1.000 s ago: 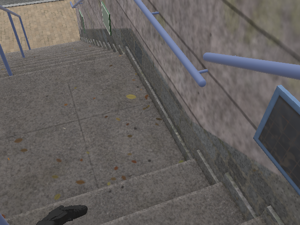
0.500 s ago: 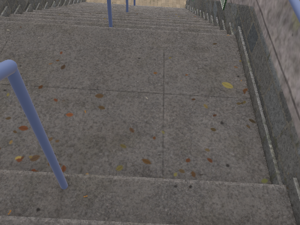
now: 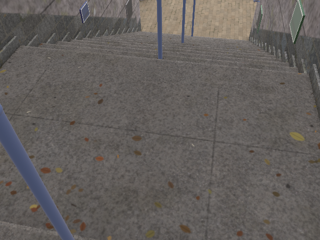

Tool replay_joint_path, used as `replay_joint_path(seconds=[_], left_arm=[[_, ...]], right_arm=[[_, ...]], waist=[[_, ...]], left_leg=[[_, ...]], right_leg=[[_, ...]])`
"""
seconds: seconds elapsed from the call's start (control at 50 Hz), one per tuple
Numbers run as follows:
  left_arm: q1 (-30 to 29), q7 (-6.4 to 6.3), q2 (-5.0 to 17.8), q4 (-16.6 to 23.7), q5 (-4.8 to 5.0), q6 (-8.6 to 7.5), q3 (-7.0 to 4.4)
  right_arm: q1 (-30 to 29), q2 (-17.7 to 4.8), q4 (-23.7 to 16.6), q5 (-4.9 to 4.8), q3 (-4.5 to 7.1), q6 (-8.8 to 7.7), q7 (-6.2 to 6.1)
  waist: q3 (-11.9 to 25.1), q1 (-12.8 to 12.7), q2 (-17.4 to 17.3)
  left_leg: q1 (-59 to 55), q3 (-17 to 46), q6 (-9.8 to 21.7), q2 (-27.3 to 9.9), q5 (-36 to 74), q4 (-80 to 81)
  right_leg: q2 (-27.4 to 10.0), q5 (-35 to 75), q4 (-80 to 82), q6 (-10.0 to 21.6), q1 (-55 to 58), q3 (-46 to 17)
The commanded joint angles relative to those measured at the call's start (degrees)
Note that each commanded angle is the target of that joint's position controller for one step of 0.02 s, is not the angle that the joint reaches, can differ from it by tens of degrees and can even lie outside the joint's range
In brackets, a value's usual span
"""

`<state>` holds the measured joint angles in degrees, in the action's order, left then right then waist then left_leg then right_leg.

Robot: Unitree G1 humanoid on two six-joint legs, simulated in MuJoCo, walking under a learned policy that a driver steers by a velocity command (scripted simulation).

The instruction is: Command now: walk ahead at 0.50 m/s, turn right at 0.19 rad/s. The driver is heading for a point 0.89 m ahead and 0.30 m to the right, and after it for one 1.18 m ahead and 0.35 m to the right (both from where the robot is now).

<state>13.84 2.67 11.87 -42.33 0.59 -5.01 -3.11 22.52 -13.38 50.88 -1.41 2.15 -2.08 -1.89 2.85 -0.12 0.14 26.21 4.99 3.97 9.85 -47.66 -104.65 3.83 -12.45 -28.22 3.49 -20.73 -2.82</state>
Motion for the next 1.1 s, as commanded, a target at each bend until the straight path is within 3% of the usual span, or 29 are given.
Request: replay_joint_path(seconds=[0.02,0.04,0.06,0.08,0.1,0.14,0.16,0.2,0.26,0.3,0.32,0.38,0.46,0.5,0.52,0.54,0.56,0.58,0.6,0.64,0.68,0.7,0.76,0.82,0.88,0.94,0.98,1.04,1.1], left_arm=[[21.9,-0.62,12.6,-6.0,1.54,2.66,-3.17],[14.1,-0.97,9.5,-3.7,-0.64,3.16,-2.32],[9.4,-0.89,9.9,-3.0,-1.30,2.03,-1.92],[4.1,-1.27,6.7,-0.8,-1.59,0.39,-0.29],[2.7,-2.73,7.4,-0.2,-0.45,-0.16,-0.55],[9.2,-4.40,5.5,-3.1,-0.05,0.61,-0.41],[10.6,-4.89,5.3,-3.7,0.35,1.14,-0.54],[12.6,-4.70,7.0,-3.6,-0.22,1.30,-1.16],[24.3,-5.21,5.2,-6.4,1.45,0.51,-0.91],[19.4,-6.97,5.0,-4.8,1.83,1.07,-0.98],[17.3,-7.00,4.5,-4.8,1.61,1.69,-0.65],[18.7,-6.42,3.7,-5.8,2.39,3.09,-0.60],[17.6,-8.25,3.4,-6.2,2.62,5.38,-0.55],[17.2,-6.43,2.8,-7.7,1.64,5.93,0.23],[20.8,-4.28,-0.7,-8.2,0.92,4.89,1.06],[27.3,-3.22,0.6,-6.7,3.64,3.32,1.30],[26.3,-2.81,2.3,-5.9,3.26,2.17,1.40],[17.8,-3.33,5.1,-0.9,3.28,1.67,1.31],[8.8,-4.87,5.4,1.0,3.32,2.70,0.95],[1.3,-6.81,6.9,2.3,1.83,5.51,-0.52],[4.1,-6.30,5.9,2.7,0.95,5.48,-1.10],[1.9,-5.71,5.8,3.5,-0.71,4.91,-1.73],[6.3,-2.70,1.0,0.9,0.40,5.05,-1.53],[-5.4,-1.42,5.1,5.6,0.53,4.70,-2.37],[-14.2,0.67,2.5,8.1,0.42,3.25,-1.49],[-20.5,2.15,2.0,11.2,-1.21,1.93,-0.84],[-20.8,3.51,1.8,12.3,0.84,1.84,-0.74],[-23.1,4.55,2.6,12.2,1.32,1.71,-0.62],[-7.7,3.16,6.7,5.4,1.30,1.70,-1.97]], right_arm=[[3.7,-4.7,-7.2,-2.62,-0.36,-3.18,1.38],[-6.4,-6.9,-8.5,-2.34,0.89,-1.59,-0.12],[-10.4,-6.9,-10.1,-1.38,1.16,-0.55,-1.12],[-9.9,-8.8,-9.3,-0.41,2.23,-0.29,-1.37],[-10.3,-8.5,-10.0,1.79,2.45,-0.52,-1.72],[-12.5,-2.3,-10.9,4.53,1.17,-1.24,-1.28],[-11.2,-0.5,-10.5,4.15,0.65,-1.22,-0.72],[-7.0,-2.5,-8.8,2.71,1.32,-1.71,0.42],[-22.8,-4.3,-15.1,2.37,2.18,-3.52,1.66],[-26.8,-3.0,-16.2,4.76,1.27,-4.58,2.95],[-25.3,-0.7,-16.0,4.75,0.99,-4.65,3.49],[-24.6,0.2,-19.5,1.94,0.97,-3.70,3.07],[-17.6,-3.0,-17.0,1.44,2.69,-3.38,2.85],[0.6,-2.9,-10.5,1.69,3.67,-3.89,3.14],[13.1,-4.6,-7.3,2.59,3.67,-3.58,3.58],[15.5,-8.0,-5.9,1.95,3.63,-3.30,3.93],[16.3,-8.8,-6.0,1.09,3.88,-1.85,3.89],[14.9,-12.3,-5.6,1.08,4.91,-1.03,3.80],[9.9,-10.0,-4.3,0.72,4.46,-1.10,2.98],[-1.2,1.1,-5.5,0.96,0.02,-2.44,2.56],[-7.7,0.1,-6.7,1.96,-0.51,-3.21,2.30],[-7.6,-3.0,-6.5,2.17,0.17,-3.49,1.22],[1.6,-6.4,-1.0,2.65,1.21,-3.24,-0.19],[8.1,-2.8,1.7,0.01,0.69,-3.68,-0.42],[16.4,-3.0,4.6,1.71,0.43,-3.80,-0.80],[12.7,-2.6,1.8,2.10,-0.26,-2.83,-2.10],[11.2,-3.5,1.1,2.37,-0.34,-2.06,-1.30],[11.7,-4.8,1.2,0.74,0.01,-1.44,-0.28],[11.4,-7.7,1.3,1.25,0.66,-0.21,-0.01]], waist=[[7.4,-3.4,15.2],[-0.2,-1.6,-2.1],[-5.2,0.6,-2.9],[-7.7,4.0,-6.3],[-10.4,4.3,-2.0],[-4.9,1.7,4.7],[-2.2,1.9,4.9],[0.9,2.4,3.6],[-3.3,-4.2,2.0],[-6.4,-4.2,-0.5],[-5.1,-4.2,0.9],[-5.5,-6.4,6.7],[-3.7,-5.9,7.5],[1.2,2.0,-1.2],[9.0,5.7,-11.8],[12.4,4.1,-22.7],[13.1,4.9,-24.7],[11.7,5.0,-16.6],[3.1,3.8,-7.6],[-10.4,-0.7,0.0],[-12.9,-5.4,-2.4],[-12.1,-3.8,-5.1],[-3.9,-3.8,-7.7],[-7.3,0.4,-2.3],[-9.7,4.6,-4.2],[-13.8,6.3,-2.1],[-14.5,7.1,-2.7],[-14.6,9.0,-2.4],[-6.1,1.7,-4.0]], left_leg=[[45.0,1.8,-2.2,-7.8,9.7,-10.0],[41.7,0.9,-1.7,-10.4,17.8,-3.7],[37.6,2.7,-1.3,-11.9,19.1,1.2],[31.9,6.6,-0.6,-15.2,32.5,16.8],[24.7,5.5,-3.1,-15.7,40.0,31.9],[17.7,3.7,-5.9,-15.2,47.6,40.9],[14.5,2.7,-6.5,-14.7,49.6,43.6],[12.6,1.6,-6.1,-13.6,55.5,40.8],[34.7,8.4,-3.3,-13.5,58.7,56.2],[14.4,3.4,-3.2,-10.5,74.9,68.7],[3.7,0.8,-3.5,-8.5,80.2,69.5],[-1.0,1.7,-5.0,-7.2,71.6,76.8],[-5.4,8.5,-3.2,-15.1,75.0,94.8],[-33.8,4.5,-3.1,-18.2,83.7,92.6],[-58.1,4.4,-2.0,-22.3,93.2,69.2],[-65.7,13.5,3.0,-30.8,96.4,59.9],[-63.6,15.4,5.8,-32.7,89.4,62.8],[-56.4,23.0,13.2,-37.4,60.7,72.3],[-41.2,28.7,16.3,-38.3,37.0,83.5],[-15.6,22.5,10.7,-31.9,37.8,85.7],[3.6,5.2,2.8,-20.6,39.8,88.7],[7.1,1.6,2.4,-17.8,45.3,90.6],[-8.8,3.9,4.6,-22.6,63.3,84.6],[-29.7,2.8,1.4,-23.4,54.6,80.1],[-34.9,3.6,0.9,-24.8,51.7,77.7],[-20.1,-6.1,0.6,-20.9,44.4,78.2],[-15.6,-9.0,0.6,-20.5,41.4,75.4],[-23.8,-10.3,0.5,-20.6,46.6,67.2],[-27.4,-7.9,1.1,-21.9,66.1,42.8]], right_leg=[[-23.7,0.5,4.3,20.4,42.5,-37.9],[-23.9,-19.6,12.1,18.5,25.7,-43.3],[-23.6,-24.7,13.0,18.1,13.9,-49.0],[-18.4,-22.3,12.1,13.8,3.6,-41.8],[-12.3,-11.7,12.4,11.8,-5.3,-31.1],[-8.1,8.4,9.2,12.5,-4.1,-26.3],[-7.4,14.8,6.8,12.6,-3.1,-23.7],[-7.6,20.7,3.1,12.7,-0.7,-24.1],[-8.1,7.2,-2.7,12.9,19.2,-32.3],[-1.7,-3.8,-4.6,9.6,-1.0,-25.0],[0.3,-7.3,-4.9,8.9,-8.2,-22.9],[1.6,-4.2,-12.3,8.5,-4.8,-23.2],[2.6,0.3,-30.6,6.9,10.7,-26.1],[5.7,-17.0,-53.4,3.4,-7.3,-17.6],[8.5,-40.5,-73.5,1.5,-27.9,-13.9],[7.1,-41.5,-92.2,-0.5,-42.9,-14.8],[3.4,-37.6,-97.6,-1.7,-49.8,-12.2],[0.1,-30.3,-95.8,-3.1,-53.4,-6.6],[-3.4,-20.8,-93.2,-2.5,-53.7,-3.4],[-6.3,-7.6,-81.2,-0.8,-46.8,-9.1],[-6.2,6.9,-54.4,-0.7,-30.5,-9.6],[-4.9,17.0,-43.0,-2.4,-22.4,-6.4],[-5.0,25.1,-44.0,-2.7,-24.5,-7.8],[-4.0,27.0,-30.6,1.2,-43.1,-13.8],[-3.4,28.1,-26.8,2.2,-46.9,-11.6],[-2.8,43.8,-10.7,0.7,-28.1,-3.3],[-2.8,45.4,-6.1,0.0,-19.4,-0.5],[-3.2,39.2,2.2,0.1,-17.9,2.0],[-4.4,32.8,8.1,2.7,-0.9,2.9]])
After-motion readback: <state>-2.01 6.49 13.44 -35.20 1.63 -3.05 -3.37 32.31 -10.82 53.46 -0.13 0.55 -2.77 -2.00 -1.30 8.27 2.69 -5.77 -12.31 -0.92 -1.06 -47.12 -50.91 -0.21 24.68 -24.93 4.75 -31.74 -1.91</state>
